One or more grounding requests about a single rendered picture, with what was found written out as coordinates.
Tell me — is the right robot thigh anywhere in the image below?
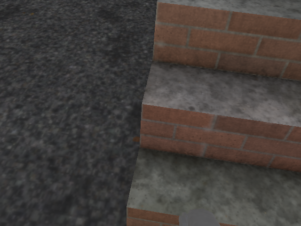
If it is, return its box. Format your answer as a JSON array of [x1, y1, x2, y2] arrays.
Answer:
[[179, 208, 220, 226]]

